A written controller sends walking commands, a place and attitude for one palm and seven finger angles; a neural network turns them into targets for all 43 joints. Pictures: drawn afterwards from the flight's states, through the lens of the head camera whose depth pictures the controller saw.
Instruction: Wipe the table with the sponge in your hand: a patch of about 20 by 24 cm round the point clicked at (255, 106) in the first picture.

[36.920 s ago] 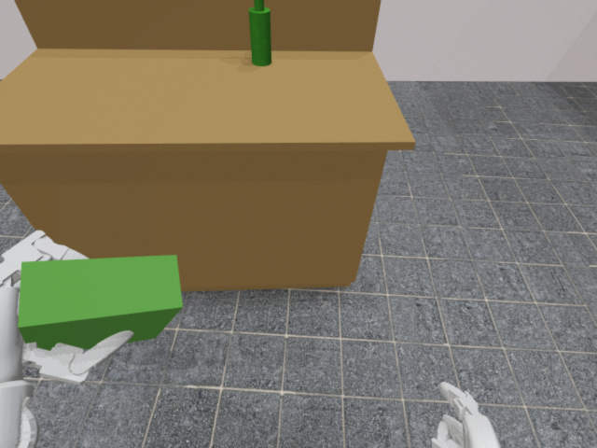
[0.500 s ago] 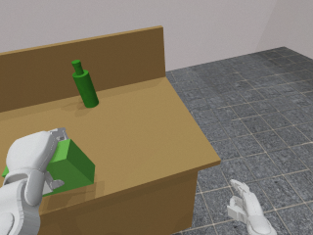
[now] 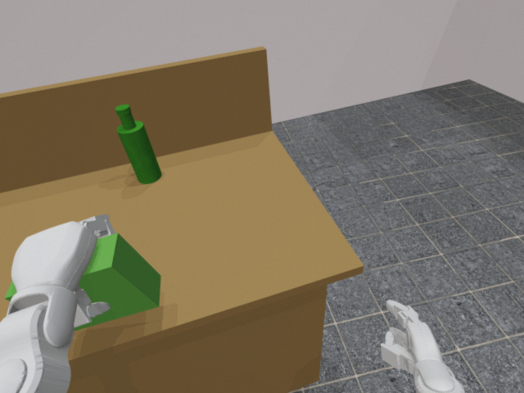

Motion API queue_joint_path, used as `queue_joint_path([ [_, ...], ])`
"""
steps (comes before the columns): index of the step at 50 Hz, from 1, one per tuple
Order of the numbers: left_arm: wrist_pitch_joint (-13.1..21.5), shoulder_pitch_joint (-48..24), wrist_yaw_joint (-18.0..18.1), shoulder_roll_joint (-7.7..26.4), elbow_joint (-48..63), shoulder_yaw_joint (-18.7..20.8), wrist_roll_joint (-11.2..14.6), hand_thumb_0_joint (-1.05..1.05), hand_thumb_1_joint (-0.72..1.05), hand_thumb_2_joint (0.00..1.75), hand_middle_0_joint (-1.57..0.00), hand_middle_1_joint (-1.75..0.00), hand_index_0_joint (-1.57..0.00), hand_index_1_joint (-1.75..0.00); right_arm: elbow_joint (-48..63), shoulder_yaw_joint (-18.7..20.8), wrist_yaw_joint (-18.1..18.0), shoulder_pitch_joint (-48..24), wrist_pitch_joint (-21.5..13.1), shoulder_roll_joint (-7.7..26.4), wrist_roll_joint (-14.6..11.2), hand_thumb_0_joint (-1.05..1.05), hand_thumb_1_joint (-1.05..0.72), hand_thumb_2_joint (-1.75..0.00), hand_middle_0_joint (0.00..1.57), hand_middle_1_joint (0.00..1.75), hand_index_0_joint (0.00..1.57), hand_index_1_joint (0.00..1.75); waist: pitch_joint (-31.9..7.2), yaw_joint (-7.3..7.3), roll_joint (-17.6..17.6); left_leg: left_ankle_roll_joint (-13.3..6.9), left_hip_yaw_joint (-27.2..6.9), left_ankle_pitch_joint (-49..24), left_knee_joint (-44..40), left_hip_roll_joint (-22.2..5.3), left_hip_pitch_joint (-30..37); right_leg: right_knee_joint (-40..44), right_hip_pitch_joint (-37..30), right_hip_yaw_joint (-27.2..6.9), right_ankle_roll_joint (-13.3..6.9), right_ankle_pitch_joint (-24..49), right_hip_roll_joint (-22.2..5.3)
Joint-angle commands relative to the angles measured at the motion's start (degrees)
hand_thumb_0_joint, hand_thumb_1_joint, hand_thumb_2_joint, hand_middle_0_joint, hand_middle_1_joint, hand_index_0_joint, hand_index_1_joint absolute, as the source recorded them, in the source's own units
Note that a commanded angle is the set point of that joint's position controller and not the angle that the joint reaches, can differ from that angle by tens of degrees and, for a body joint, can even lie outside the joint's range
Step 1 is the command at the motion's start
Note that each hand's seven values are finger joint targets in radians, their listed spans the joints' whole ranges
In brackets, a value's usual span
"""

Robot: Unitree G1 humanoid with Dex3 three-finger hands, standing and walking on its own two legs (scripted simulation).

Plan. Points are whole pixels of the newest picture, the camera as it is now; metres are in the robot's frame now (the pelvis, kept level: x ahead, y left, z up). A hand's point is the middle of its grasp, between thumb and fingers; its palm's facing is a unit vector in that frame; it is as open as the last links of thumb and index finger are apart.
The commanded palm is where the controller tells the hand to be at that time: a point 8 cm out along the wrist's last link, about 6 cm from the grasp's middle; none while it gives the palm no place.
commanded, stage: bring the sponge back beside the body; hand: left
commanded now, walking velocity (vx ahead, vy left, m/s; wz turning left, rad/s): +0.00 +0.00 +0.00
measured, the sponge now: (101, 291) +0.20 +0.28 +0.10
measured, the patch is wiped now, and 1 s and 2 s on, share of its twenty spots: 0.90 0.90 0.90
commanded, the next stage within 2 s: step back with the hand held close in 0.02 s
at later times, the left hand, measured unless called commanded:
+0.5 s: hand (97, 247) +0.20 +0.25 +0.19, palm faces +0.37 -0.83 -0.42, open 9.6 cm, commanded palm +0.15 +0.30 +0.21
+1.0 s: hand (45, 291) +0.14 +0.27 +0.20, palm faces +0.50 -0.80 -0.33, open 9.6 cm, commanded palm +0.08 +0.30 +0.21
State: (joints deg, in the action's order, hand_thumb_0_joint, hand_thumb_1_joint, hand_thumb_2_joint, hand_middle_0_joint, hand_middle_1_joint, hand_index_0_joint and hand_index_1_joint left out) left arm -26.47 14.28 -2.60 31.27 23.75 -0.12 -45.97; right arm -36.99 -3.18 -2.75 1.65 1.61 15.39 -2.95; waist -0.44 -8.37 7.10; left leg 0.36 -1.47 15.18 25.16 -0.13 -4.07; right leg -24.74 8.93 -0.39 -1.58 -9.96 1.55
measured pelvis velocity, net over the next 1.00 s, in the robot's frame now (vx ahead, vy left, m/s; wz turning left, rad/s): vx -0.07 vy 0.02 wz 0.04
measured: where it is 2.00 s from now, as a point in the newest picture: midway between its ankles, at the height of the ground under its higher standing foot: outside the picture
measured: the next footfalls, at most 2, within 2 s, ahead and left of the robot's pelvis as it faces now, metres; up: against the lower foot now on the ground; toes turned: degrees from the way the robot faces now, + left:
right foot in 1.34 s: -0.07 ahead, -0.11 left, +0.00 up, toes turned +1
left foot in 1.66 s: -0.18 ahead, +0.16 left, +0.00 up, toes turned +4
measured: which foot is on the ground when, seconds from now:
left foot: down 0.00-1.00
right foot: down 0.00-1.00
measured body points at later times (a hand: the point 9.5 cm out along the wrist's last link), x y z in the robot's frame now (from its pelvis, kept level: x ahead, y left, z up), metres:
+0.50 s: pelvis -0.01 +0.01 -0.01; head -0.01 +0.02 +0.44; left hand +0.18 +0.29 +0.22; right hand +0.13 -0.24 -0.10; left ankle -0.01 +0.13 -0.74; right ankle +0.05 -0.10 -0.74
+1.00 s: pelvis -0.07 +0.02 -0.03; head -0.08 +0.02 +0.42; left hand +0.10 +0.31 +0.21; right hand +0.12 -0.20 -0.10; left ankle -0.01 +0.13 -0.74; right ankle +0.05 -0.10 -0.74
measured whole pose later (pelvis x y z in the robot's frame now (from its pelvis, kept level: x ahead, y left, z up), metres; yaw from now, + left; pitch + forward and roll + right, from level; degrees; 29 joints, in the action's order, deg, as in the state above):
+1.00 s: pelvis -0.07 +0.02 -0.03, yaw +2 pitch +0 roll -1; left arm 9.3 20.0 9.1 21.5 32.2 22.0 2.0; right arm -33.5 -2.0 -3.9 11.6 -2.7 12.3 -0.6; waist -1.7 -0.8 0.0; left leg -1.4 -0.4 21.3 44.1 0.6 -26.9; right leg -37.6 28.4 0.9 0.4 -9.5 -0.8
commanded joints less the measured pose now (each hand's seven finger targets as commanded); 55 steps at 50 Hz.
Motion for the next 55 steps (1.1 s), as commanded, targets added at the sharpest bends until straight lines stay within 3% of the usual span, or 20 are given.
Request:
queue_joint_path([
  [1,0.93,-11.15,2.28,12.51,10.65,9.24,-1.81,0.00,0.10,1.30,-1.20,-1.60,-1.20,-1.60,10.99,1.73,-0.49,-14.23,-3.79,4.43,0.08,0.00,-0.90,-0.90,0.20,0.30,0.20,0.30,-5.57,0.34,-3.08,-2.58,-2.22,-7.15,-4.77,1.23,-5.67,5.33,-4.81,-5.55,-2.13,-2.98,-0.14],
  [6,1.01,-10.66,2.49,13.35,11.71,10.26,-2.26,0.00,0.10,1.30,-1.20,-1.60,-1.20,-1.60,11.09,1.81,-0.32,-13.95,-3.90,4.48,0.28,0.00,-0.90,-0.90,0.20,0.30,0.20,0.30,-7.15,0.02,-3.04,-2.50,-2.33,-9.63,-4.40,1.23,-5.46,4.49,-6.12,-5.37,-2.29,0.01,-0.07],
  [7,0.24,-9.19,2.27,10.20,5.12,7.60,-2.36,0.00,0.10,1.30,-1.20,-1.60,-1.20,-1.60,10.44,1.73,-0.65,-13.38,-3.32,4.75,0.32,0.00,-0.90,-0.90,0.20,0.30,0.20,0.30,-3.80,0.75,-5.49,-2.41,-1.83,-7.87,-4.65,1.11,-6.52,5.37,-4.20,-4.53,-2.13,-1.73,0.05],
  [8,15.14,-20.89,5.29,3.62,23.45,22.70,46.91,0.00,0.10,1.30,-1.20,-1.60,-1.20,-1.60,22.87,2.83,-0.85,-2.56,-3.50,2.68,-0.19,0.00,-0.90,-0.90,0.20,0.30,0.20,0.30,3.76,7.45,-14.24,-3.41,-1.47,3.38,2.31,0.48,-6.78,10.10,10.36,-10.82,-1.01,0.47,-2.58],
  [9,20.54,-15.22,6.74,10.78,15.44,24.87,46.12,0.00,0.10,1.30,-1.20,-1.60,-1.20,-1.60,17.97,0.46,-1.23,0.22,-4.46,2.57,1.61,0.00,-0.90,-0.90,0.20,0.30,0.20,0.30,0.95,7.25,-18.45,-3.56,-1.31,5.78,4.64,1.12,-5.30,10.21,11.76,-11.44,-1.81,-5.20,-4.57],
  [10,22.25,-5.79,6.85,4.96,8.29,21.15,45.87,0.00,0.10,1.30,-1.20,-1.60,-1.20,-1.60,15.98,0.76,-1.05,0.04,-4.44,2.12,2.10,0.00,-0.90,-0.90,0.20,0.30,0.20,0.30,1.01,6.88,-19.12,-3.68,-0.91,5.00,4.98,1.24,-5.16,9.25,13.65,-9.45,-2.41,-5.18,-5.30],
  [11,24.42,-4.34,7.95,6.58,13.44,25.51,48.53,0.00,0.10,1.30,-1.20,-1.60,-1.20,-1.60,16.15,1.89,-1.18,3.33,-3.91,2.87,1.19,0.00,-0.90,-0.90,0.20,0.30,0.20,0.30,-2.70,6.95,-20.06,-3.12,-1.40,4.84,6.72,0.14,-4.49,9.19,12.91,-10.29,-1.93,-5.40,-8.60],
  [13,28.48,-1.93,9.26,6.06,20.95,26.72,50.01,0.00,0.10,1.30,-1.20,-1.60,-1.20,-1.60,15.38,2.28,-1.79,3.48,-3.99,3.49,1.69,0.00,-0.90,-0.90,0.20,0.30,0.20,0.30,-10.00,7.64,-10.56,-2.71,-1.88,-1.58,5.72,-1.77,-3.32,3.84,8.17,-9.37,-2.10,4.71,-11.46],
  [14,30.30,-0.83,10.09,7.36,24.06,28.81,50.66,0.00,0.10,1.30,-1.20,-1.60,-1.20,-1.60,15.29,2.45,-1.92,2.43,-4.27,4.41,2.07,0.00,-0.90,-0.90,0.20,0.30,0.20,0.30,-11.14,7.40,-2.62,-2.70,-3.10,-3.22,3.77,-2.98,-3.28,0.69,7.96,-9.15,-1.88,7.01,-10.66],
  [15,31.73,3.03,10.56,4.85,24.54,28.30,50.94,0.00,0.10,1.30,-1.20,-1.60,-1.20,-1.60,15.26,2.68,-2.10,2.50,-4.39,4.48,2.30,0.00,-0.90,-0.90,0.20,0.30,0.20,0.30,-12.82,7.09,1.74,-3.10,-5.04,-5.29,1.68,-4.78,-5.74,-2.94,5.43,-6.36,-1.04,8.58,-9.26],
  [17,33.19,7.25,11.34,3.97,25.86,29.27,51.12,0.00,0.10,1.30,-1.20,-1.60,-1.20,-1.60,15.55,3.34,-1.83,2.88,-4.52,4.41,2.10,0.00,-0.90,-0.90,0.20,0.30,0.20,0.30,-12.54,7.25,4.48,-3.18,-6.62,-10.44,1.20,-6.40,-11.08,-6.43,2.85,-4.52,0.20,12.90,-7.74],
  [19,34.26,8.78,11.76,4.71,25.68,30.63,50.95,0.00,0.10,1.30,-1.20,-1.60,-1.20,-1.60,14.82,3.75,-1.69,2.74,-4.38,4.57,2.07,0.00,-0.90,-0.90,0.20,0.30,0.20,0.30,-12.35,7.50,3.17,-2.84,-7.51,-14.90,2.19,-6.98,-12.52,-7.94,3.07,-4.66,0.24,14.86,-8.12],
  [21,34.99,10.34,11.65,3.08,23.46,30.05,51.13,0.00,0.10,1.30,-1.20,-1.60,-1.20,-1.60,14.17,4.30,-1.60,3.89,-4.08,4.19,1.96,0.00,-0.90,-0.90,0.20,0.30,0.20,0.30,-12.23,8.01,-3.01,-2.71,-7.65,-17.90,3.51,-7.79,-13.38,-8.66,3.45,-3.98,0.76,16.14,-8.08],
  [25,35.66,10.30,11.52,2.36,19.60,29.59,51.26,0.00,0.10,1.30,-1.20,-1.60,-1.20,-1.60,13.50,5.03,-1.94,4.26,-3.92,4.44,1.65,0.00,-0.90,-0.90,0.20,0.30,0.20,0.30,-10.41,8.72,-7.52,-2.44,-7.29,-13.15,4.90,-7.27,-14.95,-7.50,5.87,-5.15,0.63,15.65,-8.99],
  [34,38.30,5.93,12.58,4.19,25.42,30.41,49.24,0.00,0.10,1.30,-1.20,-1.60,-1.20,-1.60,14.27,4.94,-2.36,3.31,-5.94,5.49,2.07,0.00,-0.90,-0.90,0.20,0.30,0.20,0.30,-5.23,8.48,-0.42,-4.32,-9.99,15.92,-0.59,-6.77,-27.21,-7.37,7.85,-6.03,0.29,-5.47,-7.15],
  [37,39.07,5.04,12.74,2.59,24.81,30.11,48.49,0.00,0.10,1.30,-1.20,-1.60,-1.20,-1.60,13.87,4.89,-2.25,4.37,-6.75,5.35,2.24,0.00,-0.90,-0.90,0.20,0.30,0.20,0.30,-5.18,8.50,0.16,-5.54,-10.85,21.70,-1.90,-7.80,-33.05,-10.64,3.68,-4.86,1.14,-5.48,-5.27],
  [44,38.95,0.18,12.31,0.88,19.78,28.37,48.32,0.00,0.10,1.30,-1.20,-1.60,-1.20,-1.60,12.98,4.95,-2.18,5.26,-7.31,5.13,2.08,0.00,-0.90,-0.90,0.20,0.30,0.20,0.30,-2.98,9.17,-3.64,-4.78,-9.22,23.81,2.02,-6.56,-31.57,-7.84,10.48,-7.39,0.50,-10.58,-6.27],
  [48,38.65,-1.42,12.23,0.22,18.65,26.46,48.62,0.00,0.10,1.30,-1.20,-1.60,-1.20,-1.60,11.60,4.37,-1.93,5.10,-7.19,4.24,2.41,0.00,-0.90,-0.90,0.20,0.30,0.20,0.30,-2.19,9.60,-10.25,-3.30,-6.40,20.24,11.32,-4.29,-24.24,0.83,20.02,-12.39,-1.43,-16.40,-10.91],
  [53,39.13,1.48,12.56,1.85,23.54,27.99,48.82,0.00,0.10,1.30,-1.20,-1.60,-1.20,-1.60,11.75,4.39,-1.42,3.97,-6.70,3.81,2.84,0.00,-0.90,-0.90,0.20,0.30,0.20,0.30,-6.21,9.70,-9.40,-3.20,-6.99,17.34,11.16,-4.97,-21.24,-0.98,19.60,-10.82,-1.59,-11.07,-11.98],
  [55,39.61,3.41,12.91,2.28,26.13,29.52,48.75,0.00,0.10,1.30,-1.20,-1.60,-1.20,-1.60,12.45,4.48,-1.51,3.89,-6.56,3.83,3.00,0.00,-0.90,-0.90,0.20,0.30,0.20,0.30,-7.82,9.63,-3.31,-4.37,-9.73,19.76,3.91,-7.56,-24.28,-7.89,16.23,-7.07,-0.08,-10.45,-8.48],
])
